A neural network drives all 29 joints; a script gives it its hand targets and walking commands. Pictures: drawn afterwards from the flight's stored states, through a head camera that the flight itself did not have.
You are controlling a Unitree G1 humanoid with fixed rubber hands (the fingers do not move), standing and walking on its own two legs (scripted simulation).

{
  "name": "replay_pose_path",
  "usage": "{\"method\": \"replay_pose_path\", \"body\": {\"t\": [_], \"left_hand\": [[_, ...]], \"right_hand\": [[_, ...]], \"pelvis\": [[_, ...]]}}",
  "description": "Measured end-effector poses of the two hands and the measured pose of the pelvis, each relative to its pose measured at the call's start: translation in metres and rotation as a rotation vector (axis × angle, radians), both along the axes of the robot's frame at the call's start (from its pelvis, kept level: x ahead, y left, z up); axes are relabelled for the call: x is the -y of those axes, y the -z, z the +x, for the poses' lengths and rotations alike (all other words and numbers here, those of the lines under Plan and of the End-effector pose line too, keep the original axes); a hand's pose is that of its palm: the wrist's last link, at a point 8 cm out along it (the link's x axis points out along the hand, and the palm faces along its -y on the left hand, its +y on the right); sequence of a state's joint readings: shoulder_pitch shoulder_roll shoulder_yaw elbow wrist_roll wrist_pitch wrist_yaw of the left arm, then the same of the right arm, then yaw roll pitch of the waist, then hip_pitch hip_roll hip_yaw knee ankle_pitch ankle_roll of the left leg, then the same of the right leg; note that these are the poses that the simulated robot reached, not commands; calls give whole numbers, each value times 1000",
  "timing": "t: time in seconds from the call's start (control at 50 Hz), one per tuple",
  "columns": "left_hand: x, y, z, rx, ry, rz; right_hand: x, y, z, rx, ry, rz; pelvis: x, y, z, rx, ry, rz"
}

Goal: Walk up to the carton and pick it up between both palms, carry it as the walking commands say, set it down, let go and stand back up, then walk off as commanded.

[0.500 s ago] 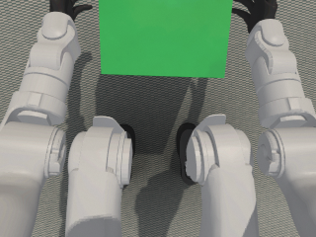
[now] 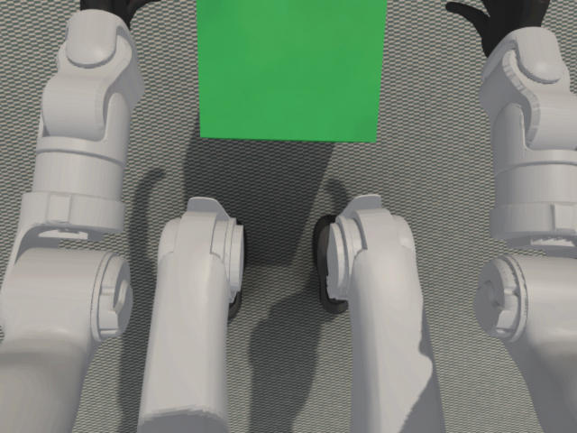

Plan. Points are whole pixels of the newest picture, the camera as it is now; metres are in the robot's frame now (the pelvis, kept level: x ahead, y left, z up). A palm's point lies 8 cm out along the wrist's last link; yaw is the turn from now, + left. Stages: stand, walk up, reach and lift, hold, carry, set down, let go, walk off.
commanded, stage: set down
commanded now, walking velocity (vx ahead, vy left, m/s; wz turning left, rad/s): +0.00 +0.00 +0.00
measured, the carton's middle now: (286, 71) +0.51 -0.01 -0.32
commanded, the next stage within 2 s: let go in 0.76 s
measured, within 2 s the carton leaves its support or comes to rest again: neither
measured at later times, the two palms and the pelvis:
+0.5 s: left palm out of the picture +0.53 +0.17 +0.01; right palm out of the picture +0.51 -0.22 +0.02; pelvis -0.01 +0.00 +0.13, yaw +0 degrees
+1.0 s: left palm out of the picture +0.50 +0.18 +0.08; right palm out of the picture +0.50 -0.21 +0.09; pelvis +0.02 +0.00 +0.23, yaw +0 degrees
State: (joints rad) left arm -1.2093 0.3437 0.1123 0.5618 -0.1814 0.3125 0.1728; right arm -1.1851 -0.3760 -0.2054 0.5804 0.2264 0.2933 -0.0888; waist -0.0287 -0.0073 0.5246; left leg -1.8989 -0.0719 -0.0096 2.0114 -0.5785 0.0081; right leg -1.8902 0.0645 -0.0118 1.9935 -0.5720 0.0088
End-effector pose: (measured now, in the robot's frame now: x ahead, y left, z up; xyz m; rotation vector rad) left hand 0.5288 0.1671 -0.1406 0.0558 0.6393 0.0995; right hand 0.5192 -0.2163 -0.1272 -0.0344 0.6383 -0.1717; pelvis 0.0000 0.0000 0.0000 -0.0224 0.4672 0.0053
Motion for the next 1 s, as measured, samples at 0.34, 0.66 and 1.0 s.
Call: {"method": "replay_pose_path", "body": {"t": [0.34, 0.66, 1.0], "left_hand": [[-10, -104, 0, -24, 7, 20], [-7, -192, -3, -29, 23, 34], [-14, -225, -25, -76, 39, 99]], "right_hand": [[-2, -99, -6, -20, -21, 6], [0, -191, -7, -21, -33, 5], [-2, -219, -22, -77, -87, -69]], "pelvis": [[2, -84, -9, 21, -9, 8], [2, -169, 0, 61, 2, 14], [4, -225, 21, 84, 1, 19]]}}
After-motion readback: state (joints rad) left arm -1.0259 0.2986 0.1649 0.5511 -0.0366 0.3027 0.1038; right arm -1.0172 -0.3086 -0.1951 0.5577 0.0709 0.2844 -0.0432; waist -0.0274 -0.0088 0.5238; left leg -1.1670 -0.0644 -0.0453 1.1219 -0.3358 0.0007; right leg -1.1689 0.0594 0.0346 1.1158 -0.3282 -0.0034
